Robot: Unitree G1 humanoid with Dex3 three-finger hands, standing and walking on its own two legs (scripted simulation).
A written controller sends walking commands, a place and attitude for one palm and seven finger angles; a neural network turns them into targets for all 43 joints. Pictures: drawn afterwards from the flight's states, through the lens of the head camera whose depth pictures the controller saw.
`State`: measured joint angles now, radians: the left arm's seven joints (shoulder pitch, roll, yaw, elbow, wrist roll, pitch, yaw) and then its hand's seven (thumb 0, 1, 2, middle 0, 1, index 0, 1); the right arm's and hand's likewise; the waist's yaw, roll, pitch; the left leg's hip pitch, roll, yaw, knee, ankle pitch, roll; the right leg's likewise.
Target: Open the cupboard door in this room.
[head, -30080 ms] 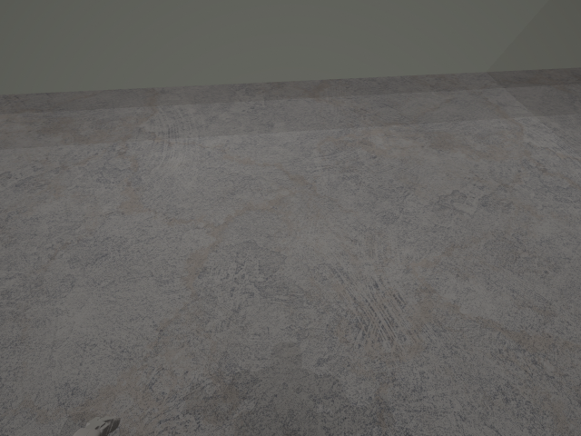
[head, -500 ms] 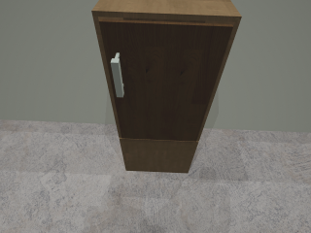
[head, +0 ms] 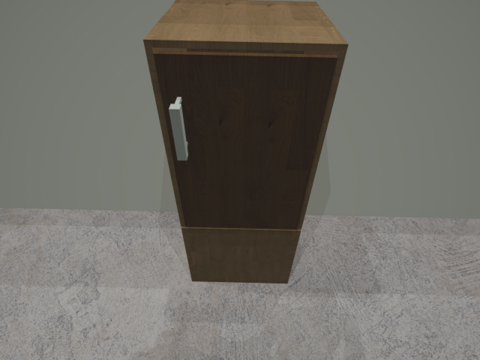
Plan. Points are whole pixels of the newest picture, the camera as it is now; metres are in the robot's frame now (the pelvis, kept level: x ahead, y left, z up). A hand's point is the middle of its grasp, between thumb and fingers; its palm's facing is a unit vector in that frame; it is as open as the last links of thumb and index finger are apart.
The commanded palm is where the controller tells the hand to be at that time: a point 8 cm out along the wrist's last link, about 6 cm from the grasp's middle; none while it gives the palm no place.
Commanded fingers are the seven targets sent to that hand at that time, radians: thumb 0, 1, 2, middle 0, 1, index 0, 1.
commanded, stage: look again from close up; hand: left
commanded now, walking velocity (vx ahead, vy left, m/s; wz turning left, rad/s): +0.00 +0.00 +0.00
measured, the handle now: (180, 128) +0.61 +0.18 +0.09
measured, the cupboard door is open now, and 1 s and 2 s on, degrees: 0 0 0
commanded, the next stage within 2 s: shuffle to correct the standing spot in 0.16 s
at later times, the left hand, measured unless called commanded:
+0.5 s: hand out of the picture -0.03 +0.18 -0.17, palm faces +0.02 -0.98 -0.20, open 7.4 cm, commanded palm none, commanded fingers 0.00 0.90 0.90 -0.20 -0.30 -0.20 -0.30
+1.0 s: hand out of the picture +0.09 +0.17 -0.18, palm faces +0.01 -0.98 -0.18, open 7.3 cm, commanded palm none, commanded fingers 0.00 0.90 0.90 -0.20 -0.30 -0.20 -0.30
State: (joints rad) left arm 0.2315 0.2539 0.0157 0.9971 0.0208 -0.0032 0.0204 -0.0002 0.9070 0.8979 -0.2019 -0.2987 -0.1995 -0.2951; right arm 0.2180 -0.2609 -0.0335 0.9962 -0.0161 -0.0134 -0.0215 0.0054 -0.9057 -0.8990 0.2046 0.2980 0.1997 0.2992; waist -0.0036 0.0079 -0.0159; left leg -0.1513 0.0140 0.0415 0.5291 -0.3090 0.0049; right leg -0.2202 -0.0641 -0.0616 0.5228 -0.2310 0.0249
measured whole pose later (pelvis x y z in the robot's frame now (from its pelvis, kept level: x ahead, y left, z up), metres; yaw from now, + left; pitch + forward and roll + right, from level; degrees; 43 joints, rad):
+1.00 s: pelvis +0.08 +0.00 +0.00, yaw +0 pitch -1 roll -1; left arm 0.30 0.16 0.05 1.05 0.03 0.01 0.02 0.03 0.95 0.90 -0.20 -0.30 -0.20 -0.30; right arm 0.41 -0.08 -0.01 1.11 -0.02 -0.05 -0.06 0.00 -0.90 -0.90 0.21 0.30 0.20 0.30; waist -0.04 0.00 0.05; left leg -0.07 0.05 0.08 0.47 -0.38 0.01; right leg -0.37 -0.06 -0.11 0.62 -0.20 0.00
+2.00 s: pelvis +0.04 -0.01 +0.01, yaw +1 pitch -2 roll +0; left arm 0.33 0.11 0.00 1.11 0.01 0.01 0.04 0.00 0.92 0.90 -0.20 -0.30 -0.20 -0.29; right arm 0.35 -0.12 -0.02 1.18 -0.01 0.01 -0.02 0.00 -0.91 -0.90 0.20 0.30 0.20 0.30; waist -0.04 0.02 0.02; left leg -0.23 0.05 0.11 0.43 -0.16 0.01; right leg -0.12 -0.01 -0.06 0.43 -0.28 -0.01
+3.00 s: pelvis +0.06 +0.01 +0.00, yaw +1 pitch -1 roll +0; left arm 0.29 0.16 -0.01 1.05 0.02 -0.02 0.04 0.00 0.91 0.90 -0.20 -0.30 -0.20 -0.29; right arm 0.31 -0.16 0.00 1.08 -0.02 -0.01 -0.02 0.02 -0.93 -0.90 0.20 0.30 0.20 0.30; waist -0.01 0.02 0.01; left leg -0.28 0.01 0.11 0.56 -0.26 0.04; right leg -0.16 -0.05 -0.05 0.54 -0.36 0.03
